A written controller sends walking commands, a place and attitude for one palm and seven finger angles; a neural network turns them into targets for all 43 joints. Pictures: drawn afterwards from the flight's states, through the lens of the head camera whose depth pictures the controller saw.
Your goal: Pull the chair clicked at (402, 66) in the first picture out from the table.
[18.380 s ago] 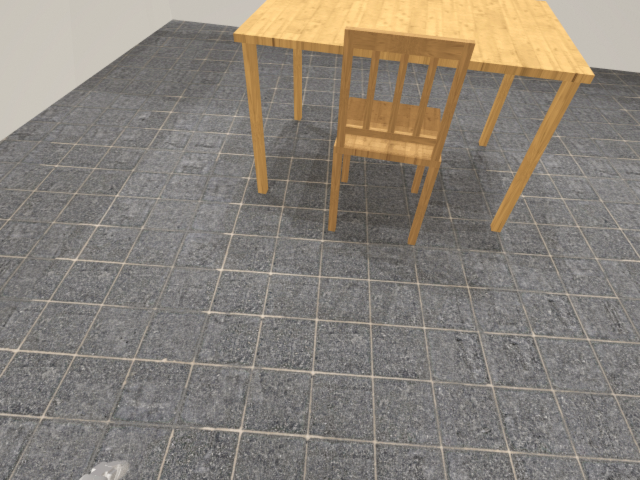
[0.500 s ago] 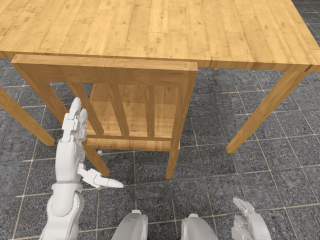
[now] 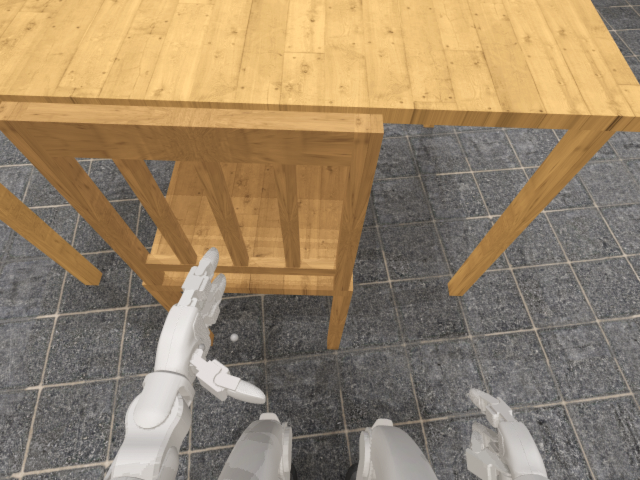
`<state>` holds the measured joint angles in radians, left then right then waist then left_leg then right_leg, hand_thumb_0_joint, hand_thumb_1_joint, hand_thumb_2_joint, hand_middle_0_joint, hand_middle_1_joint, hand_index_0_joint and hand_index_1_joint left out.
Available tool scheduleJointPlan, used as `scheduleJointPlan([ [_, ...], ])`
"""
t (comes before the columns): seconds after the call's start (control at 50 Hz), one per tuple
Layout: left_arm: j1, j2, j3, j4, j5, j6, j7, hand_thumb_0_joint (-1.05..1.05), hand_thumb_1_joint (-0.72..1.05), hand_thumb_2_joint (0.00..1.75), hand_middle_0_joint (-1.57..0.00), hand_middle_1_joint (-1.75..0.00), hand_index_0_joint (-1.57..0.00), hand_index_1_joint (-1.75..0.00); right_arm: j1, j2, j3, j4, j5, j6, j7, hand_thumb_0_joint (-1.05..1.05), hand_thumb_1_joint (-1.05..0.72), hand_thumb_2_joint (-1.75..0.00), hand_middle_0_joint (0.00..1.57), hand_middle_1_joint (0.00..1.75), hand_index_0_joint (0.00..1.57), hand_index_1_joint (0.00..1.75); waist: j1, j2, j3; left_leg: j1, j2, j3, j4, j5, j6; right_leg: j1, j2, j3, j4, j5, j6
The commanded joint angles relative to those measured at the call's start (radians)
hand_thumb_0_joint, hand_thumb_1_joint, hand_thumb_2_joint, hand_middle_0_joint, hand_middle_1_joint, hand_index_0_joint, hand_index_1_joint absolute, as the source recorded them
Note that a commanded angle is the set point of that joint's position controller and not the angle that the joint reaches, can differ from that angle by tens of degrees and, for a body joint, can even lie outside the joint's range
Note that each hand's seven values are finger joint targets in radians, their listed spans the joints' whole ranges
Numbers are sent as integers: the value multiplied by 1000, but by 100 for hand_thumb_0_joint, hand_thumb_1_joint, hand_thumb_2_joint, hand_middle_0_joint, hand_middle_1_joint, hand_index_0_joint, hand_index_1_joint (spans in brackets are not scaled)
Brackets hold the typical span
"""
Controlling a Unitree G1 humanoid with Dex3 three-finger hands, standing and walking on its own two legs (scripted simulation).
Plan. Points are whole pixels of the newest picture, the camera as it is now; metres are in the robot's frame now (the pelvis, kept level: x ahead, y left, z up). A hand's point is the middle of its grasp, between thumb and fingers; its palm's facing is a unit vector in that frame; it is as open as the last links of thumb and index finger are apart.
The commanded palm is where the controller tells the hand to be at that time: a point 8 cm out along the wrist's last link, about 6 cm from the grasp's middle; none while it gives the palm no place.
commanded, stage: aim the fingers beside a spindle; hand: left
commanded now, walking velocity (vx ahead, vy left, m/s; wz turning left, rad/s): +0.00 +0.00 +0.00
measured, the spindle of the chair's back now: (226, 219) +0.45 +0.15 +0.00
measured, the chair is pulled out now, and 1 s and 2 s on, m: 0.00 -0.01 -0.01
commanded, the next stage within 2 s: push the fingers through the gap in 0.50 s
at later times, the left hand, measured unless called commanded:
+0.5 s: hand (193, 311) +0.29 +0.15 +0.06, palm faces +0.08 -0.99 -0.07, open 16.9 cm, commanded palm +0.27 +0.20 +0.03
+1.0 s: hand (219, 304) +0.32 +0.14 +0.00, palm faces -0.07 -1.00 -0.03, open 17.0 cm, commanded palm +0.32 +0.19 +0.02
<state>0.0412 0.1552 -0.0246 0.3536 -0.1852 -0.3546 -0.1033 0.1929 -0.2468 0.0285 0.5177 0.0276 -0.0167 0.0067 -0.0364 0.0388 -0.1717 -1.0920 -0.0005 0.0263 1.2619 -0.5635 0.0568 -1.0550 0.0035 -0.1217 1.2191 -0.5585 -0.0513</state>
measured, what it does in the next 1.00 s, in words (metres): stands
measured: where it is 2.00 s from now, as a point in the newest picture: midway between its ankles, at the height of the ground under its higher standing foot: outside the picture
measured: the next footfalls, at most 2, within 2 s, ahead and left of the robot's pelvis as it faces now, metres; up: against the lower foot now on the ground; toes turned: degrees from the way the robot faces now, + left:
none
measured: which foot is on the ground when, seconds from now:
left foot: down 0.00-1.00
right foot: down 0.00-1.00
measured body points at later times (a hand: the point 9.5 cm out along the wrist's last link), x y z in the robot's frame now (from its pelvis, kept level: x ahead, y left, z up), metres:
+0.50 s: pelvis +0.00 +0.00 +0.00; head +0.10 +0.00 +0.44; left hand +0.28 +0.20 +0.07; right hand +0.17 -0.24 -0.10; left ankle +0.02 +0.08 -0.63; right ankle +0.01 -0.09 -0.63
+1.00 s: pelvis -0.01 +0.01 -0.01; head +0.10 +0.01 +0.43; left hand +0.32 +0.19 +0.01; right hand +0.15 -0.23 -0.12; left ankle +0.02 +0.08 -0.63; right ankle +0.01 -0.09 -0.63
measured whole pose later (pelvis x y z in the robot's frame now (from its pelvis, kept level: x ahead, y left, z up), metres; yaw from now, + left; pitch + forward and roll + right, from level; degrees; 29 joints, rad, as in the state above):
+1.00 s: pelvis -0.01 +0.01 -0.01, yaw +0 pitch +23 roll -3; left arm -0.11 0.19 0.01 0.37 -0.15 -0.39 -0.07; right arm 0.19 -0.25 0.03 0.55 0.02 0.01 0.02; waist -0.03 0.05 -0.17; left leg -1.13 0.00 0.03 1.29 -0.56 0.07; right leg -1.09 0.00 -0.12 1.24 -0.55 -0.04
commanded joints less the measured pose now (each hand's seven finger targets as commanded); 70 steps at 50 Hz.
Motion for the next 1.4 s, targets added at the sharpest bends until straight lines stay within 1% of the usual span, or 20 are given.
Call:
scheduleJointPlan([
  [0.0, -101, 279, 207, -740, -8, -276, 108, 0, -50, 30, -6, -8, -6, -8, 24, -111, -75, -124, -26, -89, -38, 0, -90, -90, 20, 30, 20, 30, 71, 139, -569, 436, 8, -85, -180, 528, -51, 294, 2, 105, -128, 420, 4],
  [0.08, -38, 168, 160, -478, 66, -276, 216, 0, -50, 30, -6, -8, -6, -8, -1, -90, -62, -77, -39, -71, -9, 0, -90, -90, 20, 30, 20, 30, -2, 54, -331, 316, 12, -90, -162, 463, -47, 206, 5, 94, -127, 377, 18],
  [0.14, 53, 11, 27, -75, 93, -165, 131, 0, -50, 30, -6, -8, -6, -8, -4, -122, -63, -63, -29, -47, 13, 0, -90, -90, 20, 30, 20, 30, -62, -116, -136, 119, 6, -79, -136, 235, -33, 139, 8, 88, -158, 249, 29],
  [0.22, 26, -104, -116, -82, 13, -56, -47, 0, -50, 30, -6, -8, -6, -8, 4, -151, -73, -132, 20, -44, 3, 0, -90, -90, 20, 30, 20, 30, -51, -140, -227, 151, -5, -76, -163, 200, -19, 237, -5, 114, -214, 225, 26],
  [0.32, -151, 228, 149, -700, -3, -238, 65, 0, -50, 30, -6, -8, -6, -8, 4, -118, -81, -149, -21, -77, -35, 0, -90, -90, 20, 30, 20, 30, 50, 76, -559, 364, 3, -74, -160, 444, -30, 319, -4, 125, -140, 399, 14],
  [0.36, -38, 248, 202, -718, 18, -286, 160, 0, -50, 30, -6, -8, -6, -8, 23, -89, -68, -121, -30, -85, -34, 0, -90, -90, 20, 30, 20, 30, 60, 112, -519, 405, 4, -74, -185, 509, -47, 296, 3, 111, -129, 407, 8],
  [0.42, -20, 178, 179, -479, 60, -275, 218, 0, -50, 30, -6, -8, -6, -8, -11, -83, -59, -85, -36, -68, -14, 0, -90, -90, 20, 30, 20, 30, 7, 41, -326, 269, 3, -76, -155, 414, -41, 236, 7, 108, -136, 361, 18],
  [0.5, 38, -47, -33, -38, 64, -126, 59, 0, -50, 30, -6, -8, -6, -8, -18, -131, -60, -79, -10, -47, 11, 0, -90, -90, 20, 30, 20, 30, -71, -128, -110, 102, 1, -76, -148, 159, -26, 137, 7, 103, -197, 168, 26],
  [0.56, -1, -104, -126, -76, -2, -51, -78, 0, -50, 30, -6, -8, -6, -8, 0, -157, -70, -129, 24, -50, -5, 0, -90, -90, 20, 30, 20, 30, -59, -124, -206, 151, -5, -84, -166, 156, -18, 212, -5, 116, -230, 163, 25],
  [0.6, -119, -3, -61, -255, -21, -83, -83, 0, -50, 30, -6, -8, -6, -8, -4, -156, -77, -146, 13, -59, -22, 0, -90, -90, 20, 30, 20, 30, -50, -86, -307, 187, 1, -90, -149, 212, -14, 228, -8, 113, -199, 215, 25],
  [0.66, -296, 194, 126, -575, -1, -234, 48, 0, -50, 30, -6, -8, -6, -8, 3, -126, -77, -117, -24, -87, -43, 0, -90, -90, 20, 30, 20, 30, 10, 68, -493, 349, 8, -95, -141, 399, -28, 215, -1, 107, -129, 319, 16],
  [0.7, -250, 272, 224, -561, 29, -296, 152, 0, -50, 30, -6, -8, -6, -8, 19, -116, -68, -80, -43, -92, -39, 0, -90, -90, 20, 30, 20, 30, 26, 92, -465, 334, 9, -98, -138, 437, -45, 165, 9, 95, -93, 309, 11],
  [0.76, -212, 159, 172, -347, 72, -319, 223, 0, -50, 30, -6, -8, -6, -8, -18, -98, -62, -50, -52, -80, -8, 0, -90, -90, 20, 30, 20, 30, -3, 62, -349, 239, 5, -100, -109, 374, -48, 105, 9, 87, -72, 267, 15],
  [0.82, -125, 46, 59, -55, 102, -208, 155, 0, -50, 30, -6, -8, -6, -8, -15, -126, -66, -60, -42, -48, 21, 0, -90, -90, 20, 30, 20, 30, -37, -33, -262, 133, 3, -83, -113, 237, -35, 112, 6, 92, -116, 209, 21],
  [0.9, -231, 7, -27, -102, 41, -62, 2, 0, -50, 30, -6, -8, -6, -8, 11, -160, -75, -115, 0, -19, 3, 0, -90, -90, 20, 30, 20, 30, -46, -44, -355, 217, 7, -92, -169, 239, -27, 199, 4, 97, -172, 230, 20],
  [0.96, -352, 69, 37, -190, 6, -56, 1, 0, -50, 30, -6, -8, -6, -8, 19, -161, -75, -99, 3, -15, -24, 0, -90, -90, 20, 30, 20, 30, -52, -55, -364, 258, 13, -116, -174, 258, -24, 178, 3, 86, -177, 226, 28],
  [1.08, -478, 163, 175, -290, 38, -256, 171, 0, -50, 30, -6, -8, -6, -8, 14, -126, -65, -42, -43, -56, -23, 0, -90, -90, 20, 30, 20, 30, -17, 35, -425, 323, 15, -122, -146, 358, -45, 113, 8, 82, -112, 242, 22],
  [1.18, -391, 85, 81, 13, 104, -197, 123, 0, -50, 30, -6, -8, -6, -8, 32, -146, -71, -35, -41, -24, 11, 0, -90, -90, 20, 30, 20, 30, -41, 11, -330, 237, 14, -107, -149, 276, -43, 90, 8, 78, -122, 213, 18],
  [1.26, -459, 64, 57, 24, 57, -100, 47, 0, -50, 30, -6, -8, -6, -8, 51, -162, -78, -64, -15, 6, 6, 0, -90, -90, 20, 30, 20, 30, -50, -1, -352, 271, 15, -106, -181, 294, -40, 141, 9, 80, -159, 244, 17],
  [1.38, -619, 164, 165, -245, 23, -228, 129, 0, -50, 30, -6, -8, -6, -8, 58, -145, -81, -36, -31, -23, -14, 0, -90, -90, 20, 30, 20, 30, -32, 54, -507, 430, 29, -135, -167, 481, -56, 149, 9, 79, -126, 341, 22],
])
